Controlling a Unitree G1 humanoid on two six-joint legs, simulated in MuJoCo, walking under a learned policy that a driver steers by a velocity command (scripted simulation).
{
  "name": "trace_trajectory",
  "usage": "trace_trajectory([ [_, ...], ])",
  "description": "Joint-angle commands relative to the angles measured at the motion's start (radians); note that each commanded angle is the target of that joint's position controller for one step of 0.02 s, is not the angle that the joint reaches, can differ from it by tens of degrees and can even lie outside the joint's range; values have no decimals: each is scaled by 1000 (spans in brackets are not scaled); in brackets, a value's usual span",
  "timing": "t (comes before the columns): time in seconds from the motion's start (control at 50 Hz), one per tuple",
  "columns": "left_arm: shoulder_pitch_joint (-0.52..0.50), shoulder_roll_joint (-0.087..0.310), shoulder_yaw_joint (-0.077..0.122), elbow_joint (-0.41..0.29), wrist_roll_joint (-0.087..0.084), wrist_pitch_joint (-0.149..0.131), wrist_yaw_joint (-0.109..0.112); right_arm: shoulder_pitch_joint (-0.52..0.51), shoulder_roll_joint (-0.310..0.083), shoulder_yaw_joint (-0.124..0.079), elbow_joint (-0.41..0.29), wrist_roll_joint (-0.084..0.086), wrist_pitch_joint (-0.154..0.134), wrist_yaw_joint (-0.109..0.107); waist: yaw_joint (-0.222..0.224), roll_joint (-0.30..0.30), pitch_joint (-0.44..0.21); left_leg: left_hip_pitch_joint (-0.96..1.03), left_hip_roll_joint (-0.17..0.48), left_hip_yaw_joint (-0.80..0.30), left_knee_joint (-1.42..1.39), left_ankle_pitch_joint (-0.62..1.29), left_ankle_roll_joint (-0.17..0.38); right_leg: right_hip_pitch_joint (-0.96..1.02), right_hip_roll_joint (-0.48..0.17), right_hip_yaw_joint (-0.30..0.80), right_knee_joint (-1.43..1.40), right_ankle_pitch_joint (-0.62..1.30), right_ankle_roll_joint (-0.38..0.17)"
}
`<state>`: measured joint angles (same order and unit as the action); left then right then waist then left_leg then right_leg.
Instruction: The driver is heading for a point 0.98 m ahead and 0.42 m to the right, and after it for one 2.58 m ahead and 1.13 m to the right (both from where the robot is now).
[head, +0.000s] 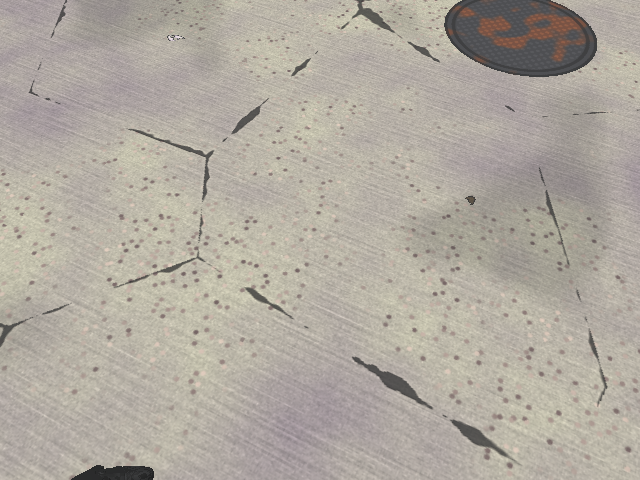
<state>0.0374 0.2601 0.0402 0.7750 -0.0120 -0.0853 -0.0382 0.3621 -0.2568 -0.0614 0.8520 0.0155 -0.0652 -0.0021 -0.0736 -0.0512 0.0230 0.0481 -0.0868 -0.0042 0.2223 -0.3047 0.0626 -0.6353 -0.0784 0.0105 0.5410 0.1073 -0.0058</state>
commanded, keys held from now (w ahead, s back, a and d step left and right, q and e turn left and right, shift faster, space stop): w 0.08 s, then w+e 0.92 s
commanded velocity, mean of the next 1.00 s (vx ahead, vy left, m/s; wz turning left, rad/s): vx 0.50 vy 0.00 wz -0.39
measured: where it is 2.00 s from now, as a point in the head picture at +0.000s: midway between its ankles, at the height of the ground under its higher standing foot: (462, 272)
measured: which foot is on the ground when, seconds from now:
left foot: down 0.00-0.10, up 0.12-0.56, down 0.58-1.00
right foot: up 0.00-0.06, down 0.08-0.58, up 0.60-1.00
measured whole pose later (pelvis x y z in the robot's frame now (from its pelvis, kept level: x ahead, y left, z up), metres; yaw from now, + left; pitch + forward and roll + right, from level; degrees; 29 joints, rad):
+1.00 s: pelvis +0.53 -0.06 +0.00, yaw -28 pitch +2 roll +2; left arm 0.10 0.29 0.06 0.64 -0.02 -0.02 -0.05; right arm 0.33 -0.30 -0.07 0.88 0.01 -0.08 0.00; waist -0.10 -0.04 0.04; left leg 0.06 0.00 0.20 0.23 -0.31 -0.01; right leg -0.66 -0.09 0.01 0.70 -0.02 -0.02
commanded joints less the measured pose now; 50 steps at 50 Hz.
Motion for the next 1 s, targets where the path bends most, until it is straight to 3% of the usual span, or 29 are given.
trace_trajectory([
  [0.02, -94, 98, 20, -89, 0, -20, -16, 35, -169, -42, -12, 3, 5, -11, 22, 114, 42, 44, 327, -120, 21, 499, 121, -8, 16, 3, -45, -80, -42],
  [0.06, 15, 137, 37, -62, 3, -21, -13, 10, -192, -47, -12, -2, 17, -15, 88, 143, -37, 67, 308, -102, 159, 805, 98, 165, 74, -48, -48, -161, -77],
  [0.08, 159, 175, 57, -20, 6, -20, -5, -5, -184, -40, -16, -6, 24, -17, 162, 125, -130, 14, 258, -64, 338, 883, 70, 379, 88, -65, -53, -125, -107],
  [0.1, 334, 235, 70, 16, 14, -15, 3, 4, -152, -24, -36, -25, 26, -22, 215, 34, -277, -182, 200, -20, 631, 620, 37, 687, -64, 112, -3, -67, -164],
  [0.12, 399, 291, 85, 45, 10, -13, -5, 154, -26, 9, -36, -21, 6, -6, 140, -245, -405, -590, 7, -26, 994, -97, -41, 1029, -276, 620, -114, -316, -344],
  [0.14, 379, 198, 58, 39, -14, -11, -7, 88, -111, -4, -30, -14, -17, 1, 176, -170, -392, -718, 35, -133, 1103, -258, -33, 1045, -264, 746, -224, -458, -323],
  [0.16, 292, 169, 48, 18, -12, -10, -2, -20, -160, -16, -69, 10, -36, 7, 172, -105, -232, -791, 86, -121, 1112, -180, -24, 917, -237, 609, -246, -446, -281],
  [0.18, 227, 160, 45, -1, 0, -8, 2, -89, -152, -11, -86, 12, -48, 4, 151, 4, -147, -771, 128, -100, 1061, -96, -22, 772, -199, 509, -264, -355, -263],
  [0.2, 190, 146, 42, -6, 8, -8, 3, -125, -146, -15, -95, -4, -52, 0, 125, 46, -75, -748, 157, -86, 991, -48, -29, 645, -169, 434, -284, -236, -262],
  [0.22, 178, 129, 35, -10, 20, -11, 5, -112, -141, -19, -98, -15, -49, -2, 92, 25, -75, -683, 180, -94, 943, -14, -33, 577, -145, 395, -304, -162, -260],
  [0.28, 184, 140, 38, -9, 4, -12, 12, -100, -104, -14, -105, -25, -27, -8, 59, -8, -57, -630, 186, -77, 799, 1, -73, 475, -115, 324, -360, -124, -278],
  [0.32, 204, 173, 50, -5, 0, -10, 27, -178, -92, -7, -132, -27, -19, -13, 75, -8, -23, -641, 180, -64, 662, 90, -101, 423, -98, 284, -386, -140, -272],
  [0.4, 257, 196, 60, 6, -10, 4, 44, -323, -76, 3, -165, -20, -29, -5, 124, -23, -3, -551, 129, -56, 395, 343, -123, 364, -42, 222, -367, -185, -214],
  [0.46, 312, 195, 62, 20, -18, 18, 50, -399, -90, 1, -189, -7, -40, 5, 149, -28, -4, -510, 104, -69, 310, 377, -126, 395, -58, 267, -320, -237, -203],
  [0.5, 322, 193, 64, 19, -18, 27, 54, -408, -116, -7, -196, -3, -50, 12, 140, -37, -9, -479, 101, -88, 259, 331, -113, 443, -77, 324, -266, -276, -189],
  [0.54, 306, 191, 66, 10, -12, 34, 57, -351, -142, -18, -184, 0, -60, 14, 97, -60, -24, -394, 102, -80, 226, 261, -86, 457, -80, 366, -192, -272, -168],
  [0.56, 302, 165, 58, 3, -8, 36, 57, -269, -161, -29, -161, -3, -64, 10, 56, -59, -58, -276, 108, -69, 194, 236, -60, 433, -44, 357, -119, -259, -144],
  [0.58, 296, 111, 38, -13, 0, 33, 52, -138, -204, -45, -142, -18, -69, 3, -6, -7, -161, -65, 212, -156, 207, 189, -5, 351, 15, 299, 87, -290, -109],
  [0.6, 386, 35, 16, -40, 0, 23, 50, -24, -291, -66, -128, -31, -59, -4, 1, 235, -301, 269, 436, -474, 180, 84, 109, 73, 150, 150, 414, -588, -41],
  [0.62, 422, 82, 19, -60, -26, 15, 50, 19, -274, -66, -99, -18, -44, 6, 12, 389, -321, 306, 536, -773, 87, -173, 187, -134, 120, 123, 626, -726, -27],
  [0.64, 361, 173, 42, -51, -33, 19, 53, -39, -186, -43, -122, -15, -44, 8, -6, 242, -189, 194, 482, -668, 58, -241, 150, -179, 66, 154, 707, -634, -22],
  [0.66, 296, 184, 50, -61, -25, 25, 54, -90, -149, -31, -127, -16, -41, 8, 1, 179, -106, 85, 435, -511, 51, -136, 114, -171, 35, 126, 711, -551, -16],
  [0.68, 273, 170, 52, -66, -16, 30, 53, -137, -120, -20, -126, -20, -39, 9, 22, 152, -59, -6, 390, -404, 28, -19, 100, -139, 8, 119, 678, -486, -8],
  [0.7, 261, 156, 55, -74, -13, 36, 48, -163, -101, -14, -121, -25, -38, 8, 41, 171, -30, -69, 361, -325, 5, 64, 92, -109, -18, 118, 642, -443, -3],
  [0.74, 257, 115, 50, -88, -19, 48, 38, -170, -103, -17, -107, -26, -44, 6, 56, 183, -15, -133, 335, -217, -39, 160, 95, -66, -39, 94, 611, -396, 5],
  [0.78, 228, 95, 45, -113, -16, 56, 34, -160, -127, -26, -91, -23, -51, 3, 58, 152, -7, -140, 343, -149, -66, 243, 115, -86, -47, 89, 561, -348, 18],
  [0.9, 86, 68, 29, -173, -12, 49, 6, -130, -181, -39, -61, -18, -39, -5, 18, 110, 23, -107, 330, 50, -82, 374, 102, -60, -35, 33, 257, -99, 13],
  [1.0, -34, 73, 26, -239, -13, 51, -21, -64, -221, -51, -28, 3, -13, -7, -6, 105, 62, 11, 370, 127, -32, 472, 71, -43, -5, -34, 112, -155, -37],
])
